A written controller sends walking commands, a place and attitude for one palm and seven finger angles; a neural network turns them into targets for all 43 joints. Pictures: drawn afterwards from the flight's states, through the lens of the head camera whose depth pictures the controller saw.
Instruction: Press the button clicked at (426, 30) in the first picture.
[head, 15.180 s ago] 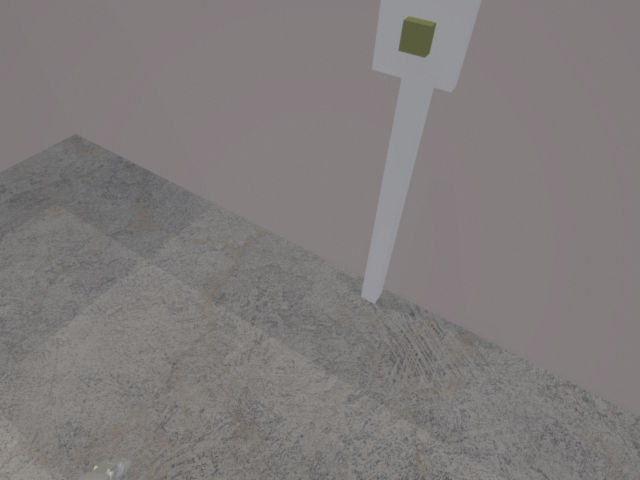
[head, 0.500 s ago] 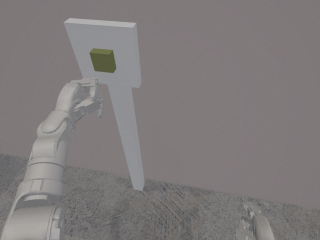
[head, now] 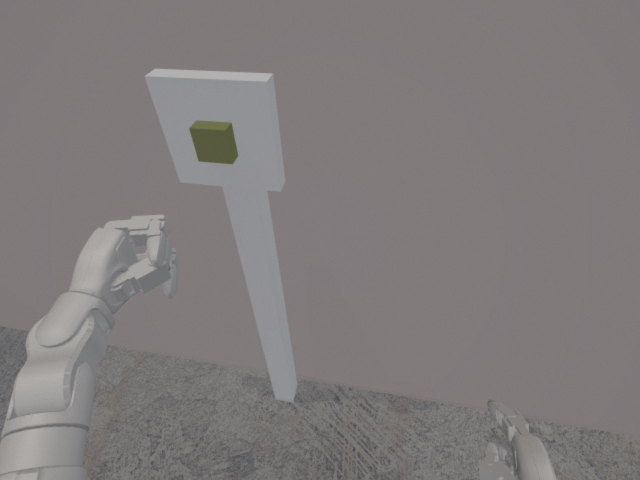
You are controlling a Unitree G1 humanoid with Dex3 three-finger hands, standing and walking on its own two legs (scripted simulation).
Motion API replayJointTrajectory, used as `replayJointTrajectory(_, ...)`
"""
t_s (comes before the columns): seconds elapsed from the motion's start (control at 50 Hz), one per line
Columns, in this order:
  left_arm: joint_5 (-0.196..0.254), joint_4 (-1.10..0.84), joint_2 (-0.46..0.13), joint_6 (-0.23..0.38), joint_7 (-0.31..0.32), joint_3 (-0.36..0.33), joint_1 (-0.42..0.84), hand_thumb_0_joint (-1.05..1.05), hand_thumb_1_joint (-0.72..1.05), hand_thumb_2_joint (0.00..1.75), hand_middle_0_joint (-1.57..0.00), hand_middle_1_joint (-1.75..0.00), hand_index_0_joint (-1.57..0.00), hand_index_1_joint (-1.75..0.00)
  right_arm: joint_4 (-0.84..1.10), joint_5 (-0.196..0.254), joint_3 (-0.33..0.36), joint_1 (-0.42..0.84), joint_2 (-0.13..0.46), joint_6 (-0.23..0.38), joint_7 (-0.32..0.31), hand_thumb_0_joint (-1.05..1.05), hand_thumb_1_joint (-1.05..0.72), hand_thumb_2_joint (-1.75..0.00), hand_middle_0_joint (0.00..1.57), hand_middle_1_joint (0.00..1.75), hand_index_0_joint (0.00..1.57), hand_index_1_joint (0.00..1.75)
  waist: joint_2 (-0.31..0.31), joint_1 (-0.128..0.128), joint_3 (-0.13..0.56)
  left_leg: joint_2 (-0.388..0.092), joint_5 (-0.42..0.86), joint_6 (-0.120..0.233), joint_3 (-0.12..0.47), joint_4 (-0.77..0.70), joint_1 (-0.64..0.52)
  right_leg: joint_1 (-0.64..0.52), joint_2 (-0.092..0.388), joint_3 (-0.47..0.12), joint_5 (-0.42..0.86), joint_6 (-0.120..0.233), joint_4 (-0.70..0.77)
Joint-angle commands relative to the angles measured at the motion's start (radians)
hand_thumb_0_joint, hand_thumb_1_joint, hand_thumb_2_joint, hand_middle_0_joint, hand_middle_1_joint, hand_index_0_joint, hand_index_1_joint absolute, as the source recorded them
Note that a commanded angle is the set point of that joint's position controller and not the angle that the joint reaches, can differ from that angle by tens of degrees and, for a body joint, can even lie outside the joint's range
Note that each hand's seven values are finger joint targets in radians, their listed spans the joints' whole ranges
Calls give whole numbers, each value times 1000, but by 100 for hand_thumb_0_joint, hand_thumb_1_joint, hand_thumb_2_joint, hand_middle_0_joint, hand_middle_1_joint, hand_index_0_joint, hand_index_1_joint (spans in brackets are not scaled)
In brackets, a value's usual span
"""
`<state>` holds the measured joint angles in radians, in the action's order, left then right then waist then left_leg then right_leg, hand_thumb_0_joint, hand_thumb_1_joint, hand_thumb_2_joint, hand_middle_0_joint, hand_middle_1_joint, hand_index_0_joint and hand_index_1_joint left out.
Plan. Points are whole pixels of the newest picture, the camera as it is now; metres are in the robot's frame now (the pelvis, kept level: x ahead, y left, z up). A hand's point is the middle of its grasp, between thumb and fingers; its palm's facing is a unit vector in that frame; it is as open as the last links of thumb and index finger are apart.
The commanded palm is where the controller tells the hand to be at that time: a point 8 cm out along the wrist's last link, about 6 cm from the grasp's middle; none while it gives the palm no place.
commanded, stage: draw the hand back to the body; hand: left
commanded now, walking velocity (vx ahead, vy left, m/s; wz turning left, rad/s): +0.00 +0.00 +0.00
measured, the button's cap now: (215, 141) +0.53 +0.21 +0.20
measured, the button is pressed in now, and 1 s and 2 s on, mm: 0 0 0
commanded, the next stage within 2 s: step back with the hand held close in 0.94 s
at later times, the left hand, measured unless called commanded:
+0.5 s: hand (117, 315) +0.23 +0.23 +0.16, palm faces +0.34 -0.88 -0.33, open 3.1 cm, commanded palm +0.18 +0.28 +0.18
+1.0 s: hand (79, 346) +0.19 +0.25 +0.16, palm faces +0.40 -0.85 -0.35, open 3.1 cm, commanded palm +0.14 +0.29 +0.18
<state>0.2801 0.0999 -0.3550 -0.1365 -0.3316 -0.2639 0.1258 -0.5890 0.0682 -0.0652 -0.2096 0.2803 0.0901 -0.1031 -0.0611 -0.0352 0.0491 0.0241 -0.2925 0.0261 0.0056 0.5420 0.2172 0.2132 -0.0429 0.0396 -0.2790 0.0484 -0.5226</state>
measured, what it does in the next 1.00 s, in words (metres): stands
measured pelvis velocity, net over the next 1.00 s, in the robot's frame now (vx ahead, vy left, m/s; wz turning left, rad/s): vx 0.01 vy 0.01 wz -0.02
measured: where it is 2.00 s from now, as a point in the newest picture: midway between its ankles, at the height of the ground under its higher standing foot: outside the picture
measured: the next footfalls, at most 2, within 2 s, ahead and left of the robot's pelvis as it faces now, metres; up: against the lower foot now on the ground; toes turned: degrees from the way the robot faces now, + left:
none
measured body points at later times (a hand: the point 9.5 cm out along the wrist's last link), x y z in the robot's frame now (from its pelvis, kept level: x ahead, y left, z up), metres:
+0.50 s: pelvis +0.01 +0.01 +0.01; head -0.01 -0.02 +0.46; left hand +0.21 +0.28 +0.18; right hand +0.19 -0.21 -0.08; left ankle +0.00 +0.10 -0.73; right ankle +0.00 -0.09 -0.73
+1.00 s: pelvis +0.01 +0.01 +0.01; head -0.02 +0.00 +0.46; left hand +0.17 +0.29 +0.18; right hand +0.20 -0.20 -0.07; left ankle +0.00 +0.10 -0.73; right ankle +0.00 -0.09 -0.73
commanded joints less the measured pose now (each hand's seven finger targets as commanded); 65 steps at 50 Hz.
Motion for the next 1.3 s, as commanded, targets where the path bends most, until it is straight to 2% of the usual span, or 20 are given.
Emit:
replayJointTrajectory(0.0, -99, -309, -118, 172, 264, -25, 151, 0, 90, 90, -130, -150, -130, -150, 139, -37, 47, 163, 81, 86, 11, 0, -90, -90, 20, 30, 20, 30, 105, 3, -22, -26, 66, 9, 32, -126, -12, 38, 51, -58, 37, -26, 192)
replayJointTrajectory(0.02, -117, -322, -121, 180, 297, -29, 64, 0, 90, 90, -130, -150, -130, -150, 133, -37, 48, 157, 74, 75, 13, 0, -90, -90, 20, 30, 20, 30, 99, 0, 6, -31, 67, 12, 22, -130, -35, 6, 55, -64, 32, -29, 190)
replayJointTrajectory(0.06, -141, -429, -149, 215, 347, -52, 40, 0, 90, 90, -130, -150, -130, -150, 134, -42, 50, 160, 68, 65, 17, 0, -90, -90, 20, 30, 20, 30, 29, -7, 98, -27, 114, 12, 8, -138, -78, -72, 60, -69, 96, -27, 180)
replayJointTrajectory(0.12, -170, -529, -171, 254, 396, -65, 17, 0, 90, 90, -130, -150, -130, -150, 125, -53, 51, 167, 59, 58, 20, 0, -90, -90, 20, 30, 20, 30, -18, -7, 150, -28, 158, 11, 1, -155, -115, -127, 61, -73, 147, -25, 187)
replayJointTrajectory(0.22, -198, -580, -146, 277, 433, -47, -61, 0, 90, 90, -130, -150, -130, -150, 108, -62, 51, 182, 50, 51, 17, 0, -90, -90, 20, 30, 20, 30, -37, -4, 80, -31, 190, 8, 1, -182, -154, -120, 51, -62, 159, -22, 223)
replayJointTrajectory(0.3, -205, -557, -104, 278, 435, -28, -206, 0, 90, 90, -130, -150, -130, -150, 102, -67, 56, 183, 53, 43, 23, 0, -90, -90, 20, 30, 20, 30, 41, -11, 18, -36, 219, 9, 9, -198, -152, -121, 41, -52, 170, -22, 234)
replayJointTrajectory(0.4, -206, -612, -115, 283, 430, -66, -374, 0, 90, 90, -130, -150, -130, -150, 114, -74, 67, 179, 55, 26, 34, 0, -90, -90, 20, 30, 20, 30, 73, -26, 24, -41, 285, 10, 9, -197, -158, -152, 40, -50, 235, -24, 221)
replayJointTrajectory(0.48, -210, -703, -135, 290, 433, -105, -454, 0, 90, 90, -130, -150, -130, -150, 130, -75, 71, 174, 46, 17, 39, 0, -90, -90, 20, 30, 20, 30, 42, -32, 51, -41, 339, 6, 5, -182, -158, -177, 46, -57, 293, -23, 206)
replayJointTrajectory(0.64, -219, -808, -128, 292, 444, -112, -589, 0, 90, 90, -130, -150, -130, -150, 143, -73, 71, 158, 43, 33, 37, 0, -90, -90, 20, 30, 20, 30, -29, -30, 7, -47, 347, -8, 13, -174, -151, -143, 40, -54, 274, -21, 207)
replayJointTrajectory(0.72, -225, -772, -106, 283, 448, -87, -553, 0, 90, 90, -130, -150, -130, -150, 132, -76, 74, 153, 47, 34, 30, 0, -90, -90, 20, 30, 20, 30, 20, -17, -48, -49, 294, -3, 18, -183, -146, -101, 39, -54, 220, -22, 222)
replayJointTrajectory(0.78, -226, -750, -108, 282, 453, -95, -543, 0, 90, 90, -130, -150, -130, -150, 130, -76, 74, 154, 45, 30, 25, 0, -90, -90, 20, 30, 20, 30, 46, -21, -47, -48, 252, 1, 20, -190, -143, -99, 39, -51, 176, -22, 226)
replayJointTrajectory(0.96, -230, -800, -119, 288, 460, -102, -538, 0, 90, 90, -130, -150, -130, -150, 135, -79, 68, 162, 41, 38, 27, 0, -90, -90, 20, 30, 20, 30, -43, -33, -1, -48, 256, -10, 29, -196, -141, -143, 40, -56, 181, -14, 218)
replayJointTrajectory(1.02, -225, -776, -118, 285, 459, -108, -565, 0, 90, 90, -130, -150, -130, -150, 134, -79, 67, 159, 40, 39, 27, 0, -90, -90, 20, 30, 20, 30, 10, -34, -26, -51, 253, -12, 34, -203, -125, -139, 36, -51, 180, -15, 218)
replayJointTrajectory(1.04, -226, -787, -148, 285, 463, -135, -524, 0, 90, 90, -130, -150, -130, -150, 131, -77, 70, 160, 44, 37, 25, 0, -90, -90, 20, 30, 20, 30, -3, -32, -14, -51, 251, -12, 30, -200, -126, -144, 36, -56, 181, -14, 220)
replayJointTrajectory(1.06, -216, -852, -270, 327, 465, -267, -452, 0, 90, 90, -130, -150, -130, -150, 174, -66, 76, 137, 74, 14, 29, 0, -90, -90, 20, 30, 20, 30, 13, 13, -99, -63, 172, 20, 67, -178, -38, -30, 82, -171, 197, -15, 264)
replayJointTrajectory(1.08, -215, -742, -178, 331, 454, -206, -572, 0, 90, 90, -130, -150, -130, -150, 153, -70, 79, 128, 59, 0, 30, 0, -90, -90, 20, 30, 20, 30, 70, 17, -92, -61, 151, 23, 76, -164, -46, -7, 104, -171, 164, -13, 279)
replayJointTrajectory(1.1, -219, -739, -179, 333, 450, -200, -584, 0, 90, 90, -130, -150, -130, -150, 160, -72, 84, 140, 63, -10, 33, 0, -90, -90, 20, 30, 20, 30, 68, 14, -106, -58, 154, 24, 70, -159, -53, 21, 107, -183, 162, -13, 297)
replayJointTrajectory(1.12, -222, -704, -132, 333, 446, -158, -621, 0, 90, 90, -130, -150, -130, -150, 159, -71, 83, 134, 63, -21, 36, 0, -90, -90, 20, 30, 20, 30, 67, 23, -101, -61, 163, 20, 70, -157, -46, 27, 113, -173, 153, -14, 293)
replayJointTrajectory(1.16, -226, -717, -117, 344, 445, -134, -649, 0, 90, 90, -130, -150, -130, -150, 164, -70, 90, 129, 73, -32, 40, 0, -90, -90, 20, 30, 20, 30, 32, 27, -49, -73, 195, 21, 69, -160, -50, 18, 114, -157, 178, -20, 268)
replayJointTrajectory(1.28, -226, -823, -182, 366, 465, -195, -725, 0, 90, 90, -130, -150, -130, -150, 204, -56, 112, 121, 74, -57, 36, 0, -90, -90, 20, 30, 20, 30, 59, 21, 134, -98, 391, 21, 72, -141, -31, -98, 105, -106, 379, -41, 135)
